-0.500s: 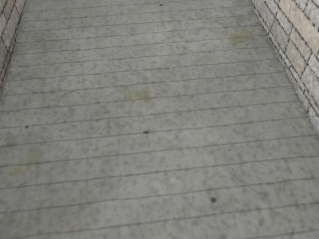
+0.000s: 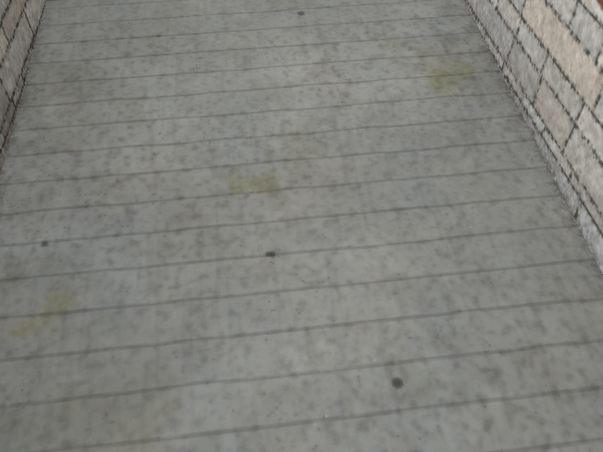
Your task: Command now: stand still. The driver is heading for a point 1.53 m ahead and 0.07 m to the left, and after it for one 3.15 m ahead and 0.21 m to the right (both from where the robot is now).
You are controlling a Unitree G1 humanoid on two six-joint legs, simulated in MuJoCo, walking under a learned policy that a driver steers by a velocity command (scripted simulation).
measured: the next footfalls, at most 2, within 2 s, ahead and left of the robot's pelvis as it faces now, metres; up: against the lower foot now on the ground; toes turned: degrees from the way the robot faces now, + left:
left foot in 1.86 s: +0.15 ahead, +0.16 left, +0.01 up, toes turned +4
